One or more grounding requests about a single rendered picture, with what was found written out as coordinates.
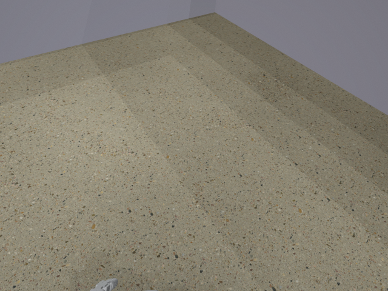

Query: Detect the robot left hand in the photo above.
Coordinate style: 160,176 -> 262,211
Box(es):
90,278 -> 118,291

